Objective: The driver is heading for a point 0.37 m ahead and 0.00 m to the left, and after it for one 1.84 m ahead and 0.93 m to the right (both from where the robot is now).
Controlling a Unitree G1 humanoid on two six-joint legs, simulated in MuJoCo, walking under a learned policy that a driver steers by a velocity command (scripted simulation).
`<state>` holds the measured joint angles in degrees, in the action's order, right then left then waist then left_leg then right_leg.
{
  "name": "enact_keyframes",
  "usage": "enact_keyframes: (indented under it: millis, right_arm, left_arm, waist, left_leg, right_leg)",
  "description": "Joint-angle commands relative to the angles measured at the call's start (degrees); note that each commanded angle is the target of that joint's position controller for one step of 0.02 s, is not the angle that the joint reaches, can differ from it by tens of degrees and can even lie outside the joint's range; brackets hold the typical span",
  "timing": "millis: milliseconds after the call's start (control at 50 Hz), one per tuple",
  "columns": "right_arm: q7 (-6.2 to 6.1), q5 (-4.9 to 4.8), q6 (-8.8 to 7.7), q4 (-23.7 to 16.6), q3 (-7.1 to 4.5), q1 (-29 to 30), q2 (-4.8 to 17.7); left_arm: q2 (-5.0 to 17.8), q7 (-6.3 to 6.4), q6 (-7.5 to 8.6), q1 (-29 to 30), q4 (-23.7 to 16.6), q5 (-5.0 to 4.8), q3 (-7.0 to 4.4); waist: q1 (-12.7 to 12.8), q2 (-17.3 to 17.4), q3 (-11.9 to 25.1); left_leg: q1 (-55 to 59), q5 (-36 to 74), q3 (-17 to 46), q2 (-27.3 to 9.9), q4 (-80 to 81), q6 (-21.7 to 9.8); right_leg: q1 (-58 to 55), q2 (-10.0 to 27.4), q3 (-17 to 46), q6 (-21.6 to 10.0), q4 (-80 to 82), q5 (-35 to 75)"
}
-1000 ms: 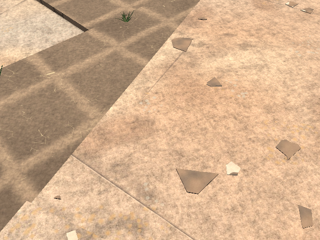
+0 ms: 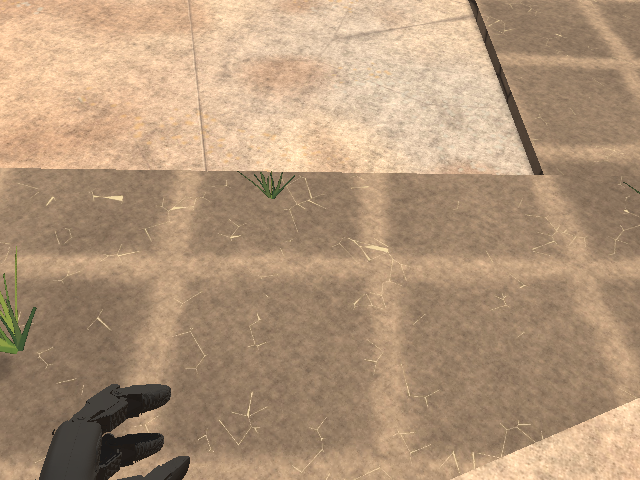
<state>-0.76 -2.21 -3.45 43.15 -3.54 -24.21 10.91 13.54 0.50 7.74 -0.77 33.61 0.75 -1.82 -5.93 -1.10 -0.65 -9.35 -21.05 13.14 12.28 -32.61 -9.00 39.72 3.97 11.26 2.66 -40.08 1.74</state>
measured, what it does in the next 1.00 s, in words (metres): goes down, turning right: right foot, then left foot 0.13 m lower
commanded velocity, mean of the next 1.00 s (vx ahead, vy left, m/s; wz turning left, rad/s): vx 0.37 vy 0.00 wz -0.30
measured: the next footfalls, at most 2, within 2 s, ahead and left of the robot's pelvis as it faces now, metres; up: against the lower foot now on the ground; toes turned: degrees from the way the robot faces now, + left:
right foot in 0.10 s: +0.30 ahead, -0.19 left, +0.00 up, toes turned +14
left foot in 0.56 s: +0.48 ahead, +0.11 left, -0.13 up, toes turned -5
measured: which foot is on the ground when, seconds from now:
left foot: down 0.00-0.10, up 0.12-0.54, down 0.56-1.00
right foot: up 0.00-0.08, down 0.10-0.56, up 0.58-1.00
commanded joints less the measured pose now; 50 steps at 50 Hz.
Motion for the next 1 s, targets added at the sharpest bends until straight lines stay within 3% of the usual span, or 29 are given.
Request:
enact_keyframes:
  millis: [20,60,80,100,120,140,160,180,200,260,280,320,340,380,420,440,460,500,540,560,580,600,640,660,700,760,820,940,1000]
  right_arm:
    - [-0.18,-1.04,-0.27,-3.57,-2.73,0.64,9.5]
    - [-0.2,-0.72,0.59,-3.04,-2.83,0.44,9.26]
    - [0.02,-0.18,0.86,-4.08,-2.54,2.34,8.82]
    - [0.76,0.78,0.83,-5.63,-1.65,5.15,6.99]
    - [1.3,0.71,0.64,-6.29,-0.23,-3.05,2.4]
    - [0.86,-1.75,0.02,-7.55,0.74,-4.28,3.78]
    - [0.51,-1.23,0.3,-5.95,-0.04,0.08,7.99]
    - [0.42,0.15,0.35,-6.63,-0.53,6.5,9.84]
    - [0.31,1.37,-0.06,-8.52,-0.62,12.36,9.62]
    - [0.46,2.62,-0.68,-9.54,-0.34,12.47,6.96]
    - [0.51,2.9,-0.68,-9.73,-0.1,12.76,6.73]
    - [1.75,3.24,-1.54,-8.64,1.14,11.68,3.83]
    - [2.74,3.68,-2.19,-5.83,0.75,7.83,4.98]
    - [3.06,3.7,-2.51,-7.12,-0.03,14.36,7.77]
    - [3.63,3.58,-3.41,-9.28,-0.62,20.86,9.62]
    - [3.87,2.99,-3.73,-9.33,-0.84,21.78,10.08]
    - [4.15,2.94,-3.07,-9.22,-0.28,24.92,9.19]
    - [4.43,2.69,-2.45,-9.05,0.04,25.13,6.45]
    - [3.42,2.93,-1.8,-6.45,-0.63,17.17,5.59]
    - [2.89,3.42,-1.58,-3.65,-1.14,7.82,5.99]
    - [2.67,4.25,-1.82,-2.11,-1.47,-0.8,8.36]
    - [2.99,4.42,-1.47,-0.49,-2.98,-2.78,14.65]
    - [2.77,3.34,-0.06,-0.82,-3.22,3.77,16.01]
    - [1.79,3.63,0.92,-1.05,-2.66,7.26,16.12]
    - [0.03,4.69,2.39,-1.83,-0.3,13.44,10.89]
    - [-0.99,5.13,3.29,-1.45,0.06,15.41,12.2]
    - [-3.38,3.78,3.97,0.46,1.08,10.08,9.29]
    - [-4.93,4.0,3.72,0.92,-0.81,1.57,13.8]
    - [-3.85,4.4,4.4,-0.14,-2.77,3.17,18.51]
  left_arm:
    - [5.07,-0.42,1.37,6.94,-6.22,-1.79,-2.1]
    - [7.68,-0.71,2.48,4.03,-5.84,-3.26,-3.52]
    - [9.79,-0.63,2.83,-3.2,-4.44,-3.27,-4.87]
    - [11.93,-0.49,3.01,-15.3,-2.48,-2.64,-5.91]
    - [15.84,-0.26,2.51,-25.25,-1.44,-1.3,-6.57]
    - [15.25,-1.46,2.33,-25.92,-0.09,-1.17,-6.48]
    - [9.6,-1.45,1.46,-24.98,-0.17,-1.28,-5.38]
    - [8.39,-1.33,0.41,-23.14,1.22,-0.74,-4.81]
    - [8.48,-1.49,-0.13,-20.02,1.71,0.1,-4.37]
    - [5.08,-2.48,-0.12,-17.29,4.78,-1.25,-2.4]
    - [5.88,-2.6,-0.51,-16.33,5.19,-2.21,-2.53]
    - [11.34,-1.72,-2.52,-15.51,5.87,-1.9,-4.31]
    - [12.43,-1.41,-2.68,-15.29,5.95,-1.48,-4.72]
    - [12.05,-1.05,-3.06,-14.63,4.3,-3.04,-4.48]
    - [9.33,1.26,-3.58,-18.79,4.74,-3.96,-4.18]
    - [9.35,1.94,-4.04,-18.03,3.9,-3.49,-4.34]
    - [9.48,3.19,-5.25,-19.56,4.05,-3.56,-4.75]
    - [10.27,4.82,-7.19,-22.4,4.83,-2.71,-5.32]
    - [6.46,4.86,-8.23,-24.41,4.83,-2.05,-4.05]
    - [3.79,4.03,-8.18,-25.37,5.05,-1.8,-3.05]
    - [0.16,3.3,-8.48,-27.81,4.45,-1.46,-1.59]
    - [0.9,2.18,-7.22,-34.6,1.12,-3.24,-0.97]
    - [5.4,2.07,-6.78,-29.2,-0.01,-2.65,-1.69]
    - [5.21,2.93,-7.63,-23.73,-1.87,-2.85,-1.67]
    - [6.9,4.56,-10.83,-16.32,-3.04,-1.73,-2.34]
    - [4.09,4.77,-12.07,-14.41,-5.92,-1.0,-1.8]
    - [1.99,2.98,-11.44,-9.76,-9.28,-1.52,-0.98]
    - [-0.76,0.73,-11.02,-0.62,-14.91,-1.37,0.4]
    - [-2.37,-0.3,-10.49,3.57,-16.91,-2.01,1.78]
  waist:
    - [-0.38,4.89,-1.44]
    - [1.99,8.22,0.16]
    - [6.2,9.03,3.75]
    - [12.63,6.43,10.37]
    - [11.82,-10.51,22.21]
    - [11.19,-26.29,22.75]
    - [12.97,-16.11,13.37]
    - [13.01,-5.92,5.21]
    - [11.9,-0.55,-0.39]
    - [5.83,-1.67,-0.38]
    - [5.23,-2.7,-0.44]
    - [4.68,-4.76,5.01]
    - [3.55,-4.32,8.63]
    - [4.83,-2.39,6.15]
    - [7.16,-4.94,5.66]
    - [7.08,-6.29,5.31]
    - [9.39,-2.09,2.26]
    - [10.13,-0.41,1.99]
    - [8.02,1.85,2.55]
    - [4.4,6.16,5.54]
    - [1.59,10.67,14.24]
    - [5.56,20.11,22.54]
    - [6.6,13.12,19.11]
    - [7.41,10.12,16.58]
    - [7.75,3.75,5.65]
    - [9.63,6.9,3.31]
    - [7.95,7.92,3.5]
    - [3.9,7.43,3.12]
    - [3.6,8.84,4.24]
  left_leg:
    - [-12.76,-0.04,15.88,-9.68,10.34,-6.12]
    - [-5.36,6.46,18.46,-11.97,5.49,-5.24]
    - [-4.37,14.71,16.99,-11.08,-0.36,-3.93]
    - [-10.55,15.79,12.88,-9.65,-15.6,-1.56]
    - [-25.15,-2.67,3.79,-3.92,-36.72,2.43]
    - [-38.34,-8.08,-1.07,-7.33,-49.86,3.77]
    - [-42.01,-3.72,-1.42,-10.07,-52.38,4.07]
    - [-40.7,-0.79,-2.42,-10.9,-52.38,4.88]
    - [-37.63,-1.01,-2.96,-11.18,-49.55,5.51]
    - [-29.93,-5.52,-5.75,-14.62,-33.71,6.85]
    - [-28.28,-5.83,-7.58,-14.9,-25.06,7.75]
    - [-16.65,4.74,-11.3,-12.19,-16.07,8.74]
    - [-8.98,19.02,-11.6,-11.43,-19.78,8.03]
    - [-9.19,25.67,-11.79,-10.13,-12.95,7.25]
    - [-18.14,29.03,-4.04,-11.91,-3.09,6.4]
    - [-17.98,28.4,-2.77,-12.08,0.69,6.45]
    - [-17.4,36.57,-1.4,-13.41,10.91,7.68]
    - [-10.68,46.66,-1.35,-13.49,17.41,8.53]
    - [1.42,56.66,-5.12,-15.72,24.21,8.97]
    - [18.04,66.07,-3.27,-20.97,18.77,8.28]
    - [35.82,95.63,-0.86,-29.84,-1.96,7.57]
    - [41.33,100.34,9.29,-40.26,-6.62,-0.72]
    - [29.75,77.48,8.81,-41.57,-2.06,-7.3]
    - [21.35,63.63,10.17,-42.61,3.51,-9.85]
    - [0.79,51.41,3.23,-38.97,11.04,-7.57]
    - [-6.03,43.7,-9.51,-30.82,14.14,-3.37]
    - [0.46,39.47,-13.1,-30.7,11.41,-2.48]
    - [9.69,35.78,-12.59,-35.7,7.26,-4.1]
    - [8.87,37.71,-16.82,-35.69,8.35,-3.8]
  right_leg:
    - [-17.72,-5.63,-5.23,0.96,10.09,1.46]
    - [-20.27,-5.31,-4.2,0.05,11.68,-2.62]
    - [-27.82,-5.45,-5.15,-1.26,10.94,-4.71]
    - [-43.09,0.48,-1.07,-4.43,7.82,-9.68]
    - [-64.36,14.17,22.69,-13.39,12.1,-28.74]
    - [-66.42,20.78,44.0,-17.53,20.49,-48.7]
    - [-60.07,17.63,40.45,-16.27,23.01,-47.53]
    - [-51.75,14.37,30.59,-15.06,22.42,-33.25]
    - [-42.21,12.19,22.64,-15.52,21.72,-12.74]
    - [-31.91,7.86,10.27,-15.81,19.62,20.8]
    - [-30.39,6.74,8.77,-15.58,19.81,24.67]
    - [-25.58,4.94,5.19,-16.43,18.87,32.24]
    - [-21.82,4.63,3.18,-16.45,16.77,32.19]
    - [-18.51,1.69,2.14,-15.4,14.57,21.22]
    - [-29.31,2.14,9.9,-13.42,7.32,3.58]
    - [-29.91,1.35,11.61,-12.66,3.71,0.23]
    - [-27.51,-0.66,10.57,-10.81,1.65,-10.37]
    - [-24.27,-2.42,11.87,-9.77,-4.57,-14.31]
    - [-17.48,-7.31,7.42,-6.4,-18.06,-19.52]
    - [-3.86,-10.23,2.82,-3.05,-32.76,-37.35]
    - [11.8,-10.97,-1.7,-0.55,-54.06,-57.37]
    - [19.3,-8.24,-0.77,2.0,-69.67,-57.28]
    - [26.45,-4.32,-5.61,4.47,-82.14,-46.5]
    - [25.7,-2.91,-7.36,4.73,-84.95,-41.48]
    - [18.02,-2.28,-6.95,4.55,-83.89,-35.6]
    - [13.92,-4.29,-9.73,4.38,-80.63,-25.22]
    - [20.11,-3.31,-8.72,4.55,-81.37,-21.02]
    - [29.78,1.13,-8.29,4.56,-77.87,-23.72]
    - [23.18,4.17,-12.21,2.07,-63.87,-27.59]
Velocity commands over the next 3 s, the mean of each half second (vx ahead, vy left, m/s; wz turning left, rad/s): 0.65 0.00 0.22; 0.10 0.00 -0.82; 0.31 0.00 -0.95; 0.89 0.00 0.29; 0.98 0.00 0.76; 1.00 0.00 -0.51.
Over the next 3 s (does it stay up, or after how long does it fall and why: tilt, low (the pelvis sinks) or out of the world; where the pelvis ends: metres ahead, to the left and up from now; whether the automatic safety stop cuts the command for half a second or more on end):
stays up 1.81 -0.61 -0.25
